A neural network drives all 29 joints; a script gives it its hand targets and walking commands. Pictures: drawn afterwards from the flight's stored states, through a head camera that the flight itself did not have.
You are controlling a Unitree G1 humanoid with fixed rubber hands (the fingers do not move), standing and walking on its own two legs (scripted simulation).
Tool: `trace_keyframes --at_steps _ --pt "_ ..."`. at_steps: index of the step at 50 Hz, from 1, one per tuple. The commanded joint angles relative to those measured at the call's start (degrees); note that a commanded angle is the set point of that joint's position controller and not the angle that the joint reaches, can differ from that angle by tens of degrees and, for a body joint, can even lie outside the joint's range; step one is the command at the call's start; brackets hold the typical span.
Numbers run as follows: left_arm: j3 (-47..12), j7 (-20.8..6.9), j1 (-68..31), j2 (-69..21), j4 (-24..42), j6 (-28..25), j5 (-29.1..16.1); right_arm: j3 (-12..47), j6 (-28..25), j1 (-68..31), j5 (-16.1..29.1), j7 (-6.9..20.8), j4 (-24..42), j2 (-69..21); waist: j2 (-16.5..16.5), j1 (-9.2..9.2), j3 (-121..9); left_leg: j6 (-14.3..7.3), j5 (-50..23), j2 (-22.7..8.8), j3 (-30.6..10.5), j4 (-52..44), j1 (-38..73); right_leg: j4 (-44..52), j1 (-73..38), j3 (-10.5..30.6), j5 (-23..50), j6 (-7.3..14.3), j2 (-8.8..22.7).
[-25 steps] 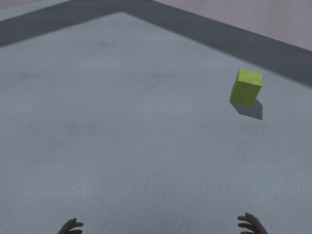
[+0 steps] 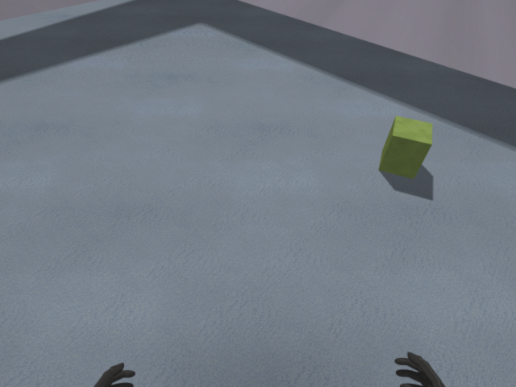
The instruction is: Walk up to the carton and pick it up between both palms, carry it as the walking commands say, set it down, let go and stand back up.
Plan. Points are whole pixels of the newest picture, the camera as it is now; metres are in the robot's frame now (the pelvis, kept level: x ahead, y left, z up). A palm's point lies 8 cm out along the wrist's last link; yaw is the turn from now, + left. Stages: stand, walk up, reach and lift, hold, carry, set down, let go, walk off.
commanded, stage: stand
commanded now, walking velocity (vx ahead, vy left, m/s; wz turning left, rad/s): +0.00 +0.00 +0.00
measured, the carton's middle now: (404, 147) +1.51 -0.82 -0.62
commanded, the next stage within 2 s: walk up in 1.40 s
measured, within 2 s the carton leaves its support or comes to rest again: neither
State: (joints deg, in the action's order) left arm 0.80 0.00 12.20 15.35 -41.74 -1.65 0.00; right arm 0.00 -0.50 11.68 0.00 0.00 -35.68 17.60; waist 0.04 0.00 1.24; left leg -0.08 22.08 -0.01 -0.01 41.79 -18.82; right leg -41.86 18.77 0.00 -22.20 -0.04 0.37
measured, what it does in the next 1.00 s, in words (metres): stands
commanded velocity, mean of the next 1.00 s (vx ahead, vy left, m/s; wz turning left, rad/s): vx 0.00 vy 0.00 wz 0.00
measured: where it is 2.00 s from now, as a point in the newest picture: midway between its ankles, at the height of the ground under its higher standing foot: outside the picture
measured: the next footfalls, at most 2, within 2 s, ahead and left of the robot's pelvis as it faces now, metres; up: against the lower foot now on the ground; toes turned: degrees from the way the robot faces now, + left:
right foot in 1.84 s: +0.10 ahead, -0.19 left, +0.00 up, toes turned -10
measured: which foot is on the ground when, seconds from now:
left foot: down 0.00-1.00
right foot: down 0.00-1.00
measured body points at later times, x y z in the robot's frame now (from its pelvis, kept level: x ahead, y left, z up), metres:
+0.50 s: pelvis -0.02 +0.00 +0.00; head -0.02 +0.00 +0.45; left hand +0.10 +0.26 -0.11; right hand +0.13 -0.27 -0.09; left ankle +0.00 +0.12 -0.72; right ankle +0.00 -0.12 -0.72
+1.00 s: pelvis -0.02 +0.00 +0.00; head -0.03 +0.00 +0.45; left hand +0.09 +0.27 -0.12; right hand +0.12 -0.27 -0.09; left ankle +0.00 +0.12 -0.72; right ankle +0.00 -0.12 -0.72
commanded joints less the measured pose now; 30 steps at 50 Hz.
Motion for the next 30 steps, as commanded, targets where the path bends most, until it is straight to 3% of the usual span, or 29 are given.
trace_keyframes --at_steps 1,3,5,6,7,8,9,10,11,12,13,14,15,17,18,20,21,22,23,24,25,27,29,30 --pt "4.82 0.87 -3.36 14.77 2.89 -1.89 1.02 -5.14 -3.06 -3.05 -1.27 -0.87 0.18 12.58 2.16 0.26 -5.75 -4.28 -19.14 -5.66 -4.79 -7.08 3.96 6.6 -4.49 4.16 16.95 3.82 4.48" --pt "4.49 0.68 -4.47 14.81 3.39 -2.05 0.58 -4.79 -3.28 -3.22 -1.11 -0.83 0.6 11.94 -1.59 0.0 -4.8 -4.24 -17.56 -5.36 -4.61 -7.44 3.13 6.77 -3.61 4.11 15.82 3.95 4.38" --pt "4.25 0.54 -4.04 14.06 3.14 -2.18 0.84 -5.48 -3.4 -2.38 -1.08 -0.82 0.28 13.04 -1.53 0.58 -4.07 -4.38 -17.84 -5.71 -5.69 -7.85 2.51 6.95 -3.97 3.56 15.93 4.06 4.39" --pt "4.31 0.68 -3.71 14.31 2.04 -2.0 0.9 -5.33 -3.26 -3.35 -1.29 -0.75 -0.1 13.92 -1.15 0.44 -3.25 -4.21 -15.94 -5.85 -5.42 -8.15 3.77 8.11 -2.09 5.36 13.57 4.67 4.39" --pt "4.22 0.53 -4.15 14.56 2.42 -1.87 0.5 -5.15 -2.87 -3.96 -1.17 -0.61 -0.45 13.44 0.95 0.5 -2.61 -4.88 -14.26 -5.72 -6.14 -8.16 2.61 8.02 -2.07 5.46 13.6 4.53 4.75" --pt "4.66 0.51 -4.4 14.95 2.15 -1.94 1.04 -5.09 -3.08 -1.62 -0.93 -0.66 -0.73 12.87 -0.82 -0.1 -4.5 -4.24 -14.01 -5.76 -5.76 -9.07 2.65 7.5 -3.87 4.59 13.36 4.56 4.59" --pt "4.12 0.44 -3.57 15.0 2.06 -1.83 0.86 -5.48 -3.17 -3.69 -1.41 -0.68 -0.92 14.3 -0.26 0.55 -3.05 -4.4 -14.4 -5.39 -5.76 -8.31 2.49 7.62 -2.63 4.29 13.56 4.1 4.16" --pt "4.43 0.6 -4.2 15.28 1.94 -1.92 0.73 -4.75 -3.16 -3.12 -0.88 -0.67 -0.2 12.69 -0.33 0.03 -3.17 -4.8 -14.4 -5.42 -6.09 -8.64 1.58 7.68 -2.55 4.98 12.82 4.61 5.05" --pt "4.32 0.35 -4.34 14.41 2.33 -2.13 0.59 -4.95 -3.16 -4.22 -1.32 -0.61 -1.11 13.25 2.11 0.33 -2.5 -4.59 -12.49 -5.94 -6.68 -9.18 1.65 7.68 -1.91 5.01 11.51 4.17 4.57" --pt "4.23 0.23 -3.59 15.46 1.85 -2.24 0.36 -4.88 -3.44 -3.36 -1.18 -0.66 -1.16 12.88 -1.19 0.88 -4.09 -4.2 -12.22 -5.46 -6.28 -9.69 2.05 7.32 -3.2 4.6 11.08 4.13 4.22" --pt "4.52 0.26 -3.29 15.77 1.49 -1.93 0.45 -5.2 -3.35 -2.97 -1.04 -0.61 -1.86 13.78 1.54 0.5 -3.57 -4.04 -13.27 -5.64 -6.23 -8.83 3.17 7.75 -1.67 5.3 11.79 4.49 4.43" --pt "4.45 0.18 -4.42 15.37 1.2 -1.74 0.4 -4.55 -3.37 -2.79 -1.22 -0.96 -1.77 13.04 0.09 -0.46 -2.1 -4.66 -13.44 -5.65 -7.51 -9.43 2.31 7.37 -0.61 5.49 10.42 4.25 3.83" --pt "4.31 0.31 -4.3 14.96 1.15 -1.63 1.15 -4.41 -3.19 -3.95 -1.05 -0.75 -2.03 13.72 1.84 0.34 -0.82 -4.28 -12.05 -6.25 -6.85 -9.54 1.11 8.65 -1.17 4.58 9.93 4.19 4.12" --pt "4.05 0.49 -4.2 14.77 0.77 -1.63 0.74 -4.7 -3.14 -4.43 -1.1 -0.88 -1.59 13.77 0.69 -0.42 -3.19 -4.28 -11.56 -5.93 -6.89 -9.95 2.87 8.51 -1.57 4.88 10.61 4.35 4.24" --pt "3.92 0.55 -4.48 14.03 0.67 -1.87 0.66 -4.35 -2.85 -3.85 -1.64 -0.85 -2.91 13.71 0.85 0.78 -2.2 -4.98 -9.25 -6.25 -7.94 -10.81 0.9 8.98 -2.79 4.86 9.72 3.99 3.74" --pt "4.01 0.62 -5.98 13.48 0.97 -1.84 0.92 -4.93 -2.84 -3.93 -1.98 -0.72 -2.52 14.3 0.4 -0.44 -1.06 -4.69 -10.03 -5.93 -6.43 -11.16 1.15 9.9 -1.24 4.32 10.46 3.86 4.27" --pt "3.82 0.4 -3.6 14.39 0.81 -2.05 0.22 -4.47 -2.81 -4.41 -1.58 -0.59 -2.55 13.68 1.58 0.1 -3.17 -4.44 -10.87 -6.11 -6.57 -10.9 1.89 8.92 -2.85 4.31 10.0 3.72 3.79" --pt "4.24 0.53 -3.97 15.46 0.24 -1.92 0.44 -4.12 -2.9 -4.35 -1.26 -0.52 -2.76 13.36 -0.82 0.85 -1.57 -4.13 -9.13 -5.74 -6.74 -11.11 0.9 9.55 -2.39 5.51 9.62 4.33 4.43" --pt "3.87 0.39 -4.41 15.57 0.5 -1.65 0.61 -4.48 -2.75 -3.74 -1.16 -0.46 -3.38 13.66 -0.43 -0.33 -0.98 -4.16 -9.22 -6.01 -7.7 -11.04 0.24 9.8 -1.89 4.98 9.36 4.16 4.56" --pt "4.06 0.49 -4.24 14.93 -0.12 -1.78 0.66 -3.62 -2.82 -3.75 -1.43 -0.6 -4.21 12.68 1.93 0.65 -0.83 -4.25 -8.81 -5.57 -7.52 -11.91 0.4 9.83 -1.88 5.89 8.22 4.25 4.67" --pt "3.93 0.26 -4.12 14.99 -0.05 -1.92 0.81 -4.3 -3.0 -4.3 -1.02 -0.81 -3.63 13.54 0.86 0.06 -1.5 -3.87 -9.56 -5.51 -6.0 -11.07 2.54 10.06 -0.43 5.77 8.89 4.92 4.67" --pt "3.48 0.16 -5.03 13.66 -0.4 -1.85 0.93 -4.46 -3.15 -5.49 -1.26 -0.64 -3.46 14.01 0.77 0.17 -0.12 -4.04 -6.16 -6.8 -8.78 -13.82 -0.82 9.46 -1.61 4.0 7.22 3.88 3.55" --pt "4.04 0.37 -4.85 14.02 -0.4 -1.4 0.43 -4.05 -2.99 -5.57 -1.34 -0.71 -3.46 13.17 0.63 1.13 -0.95 -4.52 -6.89 -6.09 -7.97 -13.24 -0.27 10.47 -2.49 4.93 7.36 4.01 3.97" --pt "3.57 0.34 -4.64 14.49 -0.74 -1.64 0.91 -4.35 -3.05 -5.19 -1.59 -0.67 -4.14 13.83 -0.98 -0.08 -1.33 -4.7 -8.18 -6.25 -7.71 -12.15 0.83 10.81 -2.55 4.85 8.93 4.17 4.26"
